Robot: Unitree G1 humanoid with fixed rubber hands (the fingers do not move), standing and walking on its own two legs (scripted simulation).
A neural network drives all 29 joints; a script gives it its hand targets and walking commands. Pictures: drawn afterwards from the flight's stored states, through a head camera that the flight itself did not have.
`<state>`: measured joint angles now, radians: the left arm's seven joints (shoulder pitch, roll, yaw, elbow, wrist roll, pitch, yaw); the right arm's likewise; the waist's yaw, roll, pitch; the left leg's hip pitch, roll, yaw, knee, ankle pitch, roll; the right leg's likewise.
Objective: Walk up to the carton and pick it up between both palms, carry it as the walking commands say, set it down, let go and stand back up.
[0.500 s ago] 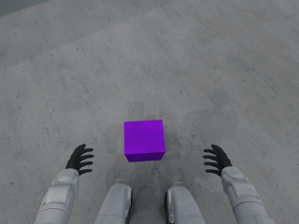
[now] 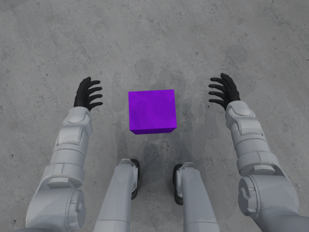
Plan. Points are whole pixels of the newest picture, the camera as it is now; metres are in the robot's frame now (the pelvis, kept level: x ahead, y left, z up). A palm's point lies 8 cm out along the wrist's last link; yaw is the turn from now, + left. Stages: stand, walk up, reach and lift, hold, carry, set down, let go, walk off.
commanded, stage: reach and lift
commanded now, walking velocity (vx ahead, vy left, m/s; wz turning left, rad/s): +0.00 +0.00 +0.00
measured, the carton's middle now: (152, 114) +0.45 +0.02 -0.53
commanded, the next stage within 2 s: none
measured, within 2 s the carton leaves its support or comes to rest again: neither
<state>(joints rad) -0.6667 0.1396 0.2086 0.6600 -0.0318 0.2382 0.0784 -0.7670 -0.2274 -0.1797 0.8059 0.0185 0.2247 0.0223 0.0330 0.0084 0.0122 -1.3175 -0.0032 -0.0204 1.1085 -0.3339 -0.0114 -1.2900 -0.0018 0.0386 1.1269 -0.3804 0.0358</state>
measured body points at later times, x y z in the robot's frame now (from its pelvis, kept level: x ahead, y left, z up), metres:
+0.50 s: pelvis +0.02 -0.01 -0.02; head +0.31 -0.01 +0.33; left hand +0.46 +0.21 -0.15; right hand +0.48 -0.18 -0.16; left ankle +0.08 +0.12 -0.63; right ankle +0.07 -0.14 -0.63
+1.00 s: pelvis -0.02 +0.00 -0.16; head +0.31 -0.01 +0.14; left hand +0.47 +0.20 -0.31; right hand +0.49 -0.18 -0.32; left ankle +0.08 +0.13 -0.63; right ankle +0.07 -0.14 -0.63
